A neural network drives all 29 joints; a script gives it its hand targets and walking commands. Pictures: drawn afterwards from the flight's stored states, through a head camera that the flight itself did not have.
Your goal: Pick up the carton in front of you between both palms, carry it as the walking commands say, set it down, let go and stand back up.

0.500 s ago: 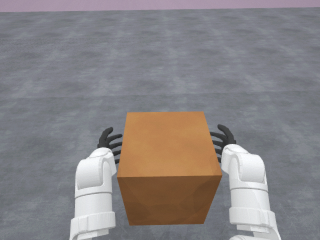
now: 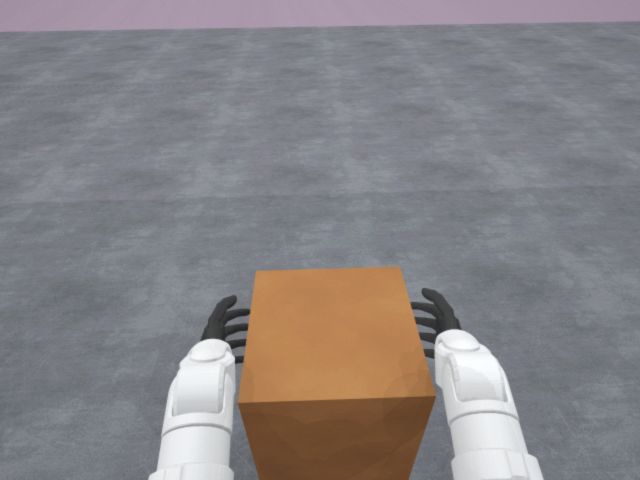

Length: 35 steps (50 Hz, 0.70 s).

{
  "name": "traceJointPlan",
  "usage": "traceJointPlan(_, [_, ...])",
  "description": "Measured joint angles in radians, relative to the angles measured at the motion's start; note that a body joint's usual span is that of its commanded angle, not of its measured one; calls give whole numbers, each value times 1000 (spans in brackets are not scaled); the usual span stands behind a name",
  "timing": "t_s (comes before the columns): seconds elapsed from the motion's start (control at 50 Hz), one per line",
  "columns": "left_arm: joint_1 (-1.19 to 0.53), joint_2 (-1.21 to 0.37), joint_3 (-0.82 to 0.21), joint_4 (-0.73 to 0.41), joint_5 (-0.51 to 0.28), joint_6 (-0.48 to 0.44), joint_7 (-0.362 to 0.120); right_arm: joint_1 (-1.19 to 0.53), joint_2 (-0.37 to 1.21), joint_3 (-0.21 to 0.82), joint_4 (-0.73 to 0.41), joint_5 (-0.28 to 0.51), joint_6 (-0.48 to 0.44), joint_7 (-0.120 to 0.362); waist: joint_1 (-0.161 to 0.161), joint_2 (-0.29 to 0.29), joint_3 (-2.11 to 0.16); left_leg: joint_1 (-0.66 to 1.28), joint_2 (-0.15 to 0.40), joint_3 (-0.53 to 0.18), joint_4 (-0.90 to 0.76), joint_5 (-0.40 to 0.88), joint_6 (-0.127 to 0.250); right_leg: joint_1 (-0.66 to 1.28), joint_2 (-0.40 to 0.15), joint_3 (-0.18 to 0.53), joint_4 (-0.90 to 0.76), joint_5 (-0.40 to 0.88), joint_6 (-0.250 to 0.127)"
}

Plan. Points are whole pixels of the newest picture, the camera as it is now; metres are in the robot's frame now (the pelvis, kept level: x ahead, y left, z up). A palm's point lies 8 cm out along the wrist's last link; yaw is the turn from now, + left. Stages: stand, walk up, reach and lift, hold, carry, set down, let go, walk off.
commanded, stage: carry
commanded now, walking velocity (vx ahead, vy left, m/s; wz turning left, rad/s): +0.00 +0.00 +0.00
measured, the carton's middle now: (331, 378) +0.30 +0.00 -0.05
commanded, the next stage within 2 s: hold in 0.54 s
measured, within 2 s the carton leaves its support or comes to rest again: neither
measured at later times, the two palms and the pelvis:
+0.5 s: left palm (215, 346) +0.29 +0.15 +0.05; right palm (447, 338) +0.30 -0.15 +0.05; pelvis +0.00 +0.00 +0.00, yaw +0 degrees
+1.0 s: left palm (226, 335) +0.30 +0.13 +0.06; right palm (460, 330) +0.30 -0.16 +0.06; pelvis +0.01 -0.01 +0.01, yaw +0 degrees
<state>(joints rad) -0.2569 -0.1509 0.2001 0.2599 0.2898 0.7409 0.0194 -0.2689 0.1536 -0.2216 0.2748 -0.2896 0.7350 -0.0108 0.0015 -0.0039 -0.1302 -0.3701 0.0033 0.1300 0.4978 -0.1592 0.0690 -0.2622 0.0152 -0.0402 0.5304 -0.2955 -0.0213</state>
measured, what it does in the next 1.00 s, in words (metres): stands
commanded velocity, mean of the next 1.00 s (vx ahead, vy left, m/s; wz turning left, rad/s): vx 0.00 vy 0.00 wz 0.00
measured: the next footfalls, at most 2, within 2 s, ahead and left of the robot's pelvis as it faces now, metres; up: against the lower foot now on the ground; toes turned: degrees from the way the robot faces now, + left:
none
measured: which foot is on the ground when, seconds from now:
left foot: down 0.00-1.00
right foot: down 0.00-1.00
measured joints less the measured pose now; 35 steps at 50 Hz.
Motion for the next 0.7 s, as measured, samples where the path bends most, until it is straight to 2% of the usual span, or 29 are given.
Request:
traceJointPlan(0.08, [24, 6, -11, 3, -24, -36, 7, 24, -6, 11, 0, 12, -34, -3, 2, -1, 13, -3, -1, 1, 3, 1, 1, -4, -2, 0, 6, 0, 1])
traceJointPlan(0.14, [29, 7, -24, -46, -46, -33, 22, 32, -7, 23, -48, 34, -34, -12, 2, -2, 31, -6, -2, 1, 2, 5, 3, -10, -4, 0, 11, 0, 2])
traceJointPlan(0.22, [9, 2, -15, -81, -47, -20, 18, 15, -4, 18, -85, 41, -22, -13, -1, -3, 30, -13, -4, 3, -9, 13, 4, -20, -6, 0, 7, 5, 3])
traceJointPlan(0.38, [5, 1, -6, -34, -18, -5, 7, 5, -1, 8, -30, 14, -10, -3, -3, -7, -4, -5, -4, 3, -6, 3, 1, -10, -6, 0, 4, -1, 4])
traceJointPlan(0.58, [-1, 0, -6, -46, -27, -9, 10, 7, -2, 9, -49, 20, -14, -6, -2, -3, 10, -11, -3, 2, -7, 5, 1, -15, -7, -1, 1, 0, 4])
traceJointPlan(0.7, [-9, -2, 0, -51, -25, -2, 15, -8, 2, -10, -19, 15, -35, 5, 2, -44, 122, 141, -28, -37, -68, 20, -12, 129, 5, 38, -46, 9, -7])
